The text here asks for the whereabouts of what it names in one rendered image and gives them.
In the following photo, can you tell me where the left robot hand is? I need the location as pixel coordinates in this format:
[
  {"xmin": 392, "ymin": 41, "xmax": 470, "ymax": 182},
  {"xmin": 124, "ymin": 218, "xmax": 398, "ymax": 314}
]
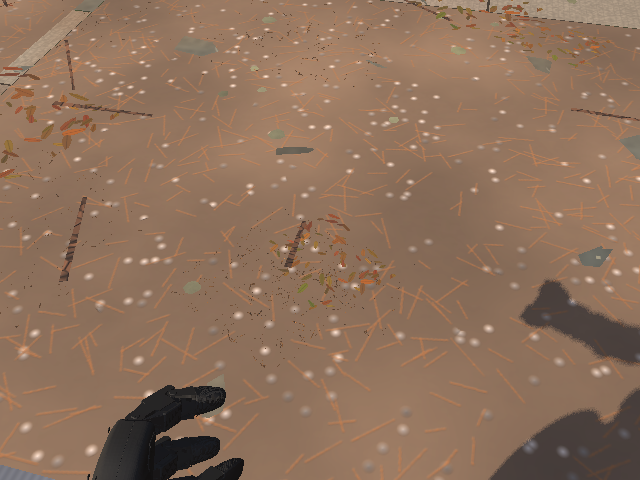
[{"xmin": 87, "ymin": 385, "xmax": 244, "ymax": 480}]

